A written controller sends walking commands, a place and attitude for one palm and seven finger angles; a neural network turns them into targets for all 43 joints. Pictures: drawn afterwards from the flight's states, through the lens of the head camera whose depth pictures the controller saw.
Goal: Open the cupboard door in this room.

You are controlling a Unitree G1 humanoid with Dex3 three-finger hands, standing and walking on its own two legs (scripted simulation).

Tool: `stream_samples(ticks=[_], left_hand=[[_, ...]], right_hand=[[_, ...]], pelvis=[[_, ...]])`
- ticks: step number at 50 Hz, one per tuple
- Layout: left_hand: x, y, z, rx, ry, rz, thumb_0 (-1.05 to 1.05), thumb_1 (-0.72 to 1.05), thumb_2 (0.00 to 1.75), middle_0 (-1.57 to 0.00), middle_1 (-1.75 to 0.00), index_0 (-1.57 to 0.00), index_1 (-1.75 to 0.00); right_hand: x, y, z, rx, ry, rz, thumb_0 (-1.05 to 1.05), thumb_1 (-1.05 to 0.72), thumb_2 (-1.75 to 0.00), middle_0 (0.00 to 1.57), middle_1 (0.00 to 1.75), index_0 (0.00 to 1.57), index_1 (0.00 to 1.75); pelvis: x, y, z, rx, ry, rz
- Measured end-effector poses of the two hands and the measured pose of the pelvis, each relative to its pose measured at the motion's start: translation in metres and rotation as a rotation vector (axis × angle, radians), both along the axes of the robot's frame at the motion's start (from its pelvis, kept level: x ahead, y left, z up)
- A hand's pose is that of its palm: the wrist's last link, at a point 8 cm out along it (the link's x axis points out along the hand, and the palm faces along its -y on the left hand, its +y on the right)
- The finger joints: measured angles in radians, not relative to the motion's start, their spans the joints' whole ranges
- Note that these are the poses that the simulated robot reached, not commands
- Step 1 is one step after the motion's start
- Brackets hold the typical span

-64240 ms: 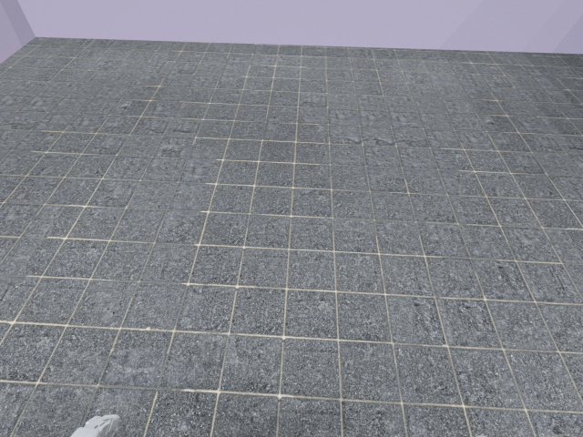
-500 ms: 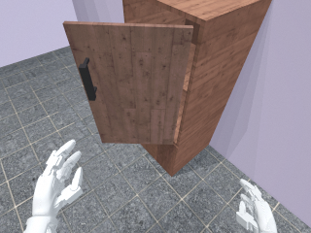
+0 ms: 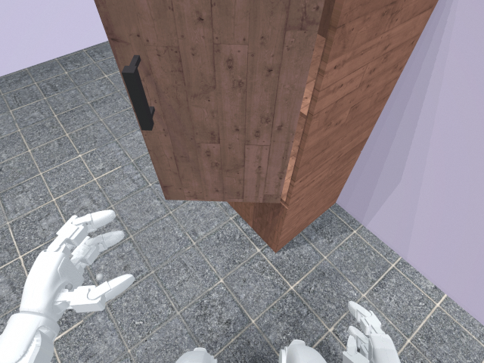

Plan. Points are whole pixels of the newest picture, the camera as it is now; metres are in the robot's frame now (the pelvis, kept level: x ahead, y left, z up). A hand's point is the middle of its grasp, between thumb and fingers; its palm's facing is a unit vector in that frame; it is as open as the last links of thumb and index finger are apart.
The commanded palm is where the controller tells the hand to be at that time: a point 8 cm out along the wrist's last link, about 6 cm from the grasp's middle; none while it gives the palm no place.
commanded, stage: raise the hand with hooked fingers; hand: left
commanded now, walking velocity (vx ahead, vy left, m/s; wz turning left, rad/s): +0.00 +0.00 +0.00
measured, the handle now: (141, 94) +0.57 +0.22 +0.11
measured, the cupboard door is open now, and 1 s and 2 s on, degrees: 49 49 49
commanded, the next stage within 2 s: move the hooked fingers beside the handle in 1.30 s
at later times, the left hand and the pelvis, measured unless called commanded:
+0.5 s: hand (51, 233) +0.27 +0.27 +0.11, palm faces +0.06 -1.00 -0.05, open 13.6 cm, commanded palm +0.24 +0.32 +0.11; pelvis +0.01 +0.01 +0.02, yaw +1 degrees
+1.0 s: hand (58, 198) +0.31 +0.27 +0.13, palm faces +0.01 -1.00 -0.03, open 14.0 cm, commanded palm +0.28 +0.32 +0.13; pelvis +0.02 +0.00 +0.04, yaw +0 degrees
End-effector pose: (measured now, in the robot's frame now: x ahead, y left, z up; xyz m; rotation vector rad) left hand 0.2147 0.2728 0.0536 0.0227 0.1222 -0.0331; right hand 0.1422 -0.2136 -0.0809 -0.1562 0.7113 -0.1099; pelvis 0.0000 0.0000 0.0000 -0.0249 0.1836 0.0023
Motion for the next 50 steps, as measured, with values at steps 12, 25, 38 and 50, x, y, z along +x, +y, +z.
stream_samples(ticks=[12, 25, 38, 50], left_hand=[[-0.006, 0.029, 0.015, 0.043, -0.104, 0.071, 0.00, -0.12, 0.47, -0.27, -0.95, -0.28, -0.95], [0.032, 0.054, 0.055, 0.034, -0.146, 0.092, 0.00, -0.41, 0.34, -0.29, -1.14, -0.30, -1.13], [0.061, 0.064, 0.081, 0.043, -0.160, 0.095, -0.01, -0.50, 0.31, -0.30, -1.20, -0.31, -1.19], [0.078, 0.052, 0.076, 0.007, -0.090, 0.047, -0.01, -0.50, 0.30, -0.30, -1.20, -0.30, -1.20]], right_hand=[[0.002, -0.027, 0.024, -0.145, -0.023, 0.033, 0.02, -0.90, -0.90, 0.20, 0.30, 0.21, 0.30], [0.035, 0.000, 0.050, -0.096, -0.129, 0.072, 0.01, -0.90, -0.90, 0.20, 0.30, 0.21, 0.30], [0.025, -0.008, 0.041, -0.095, -0.035, 0.062, 0.01, -0.90, -0.90, 0.20, 0.30, 0.21, 0.31], [0.009, -0.036, 0.044, -0.114, -0.002, 0.004, 0.01, -0.90, -0.90, 0.20, 0.30, 0.21, 0.30]], pelvis=[[0.000, 0.012, 0.006, -0.010, -0.027, 0.016], [0.011, 0.014, 0.022, -0.011, -0.075, 0.014], [0.019, 0.009, 0.031, -0.004, -0.089, 0.010], [0.019, 0.002, 0.036, 0.010, -0.084, -0.009]])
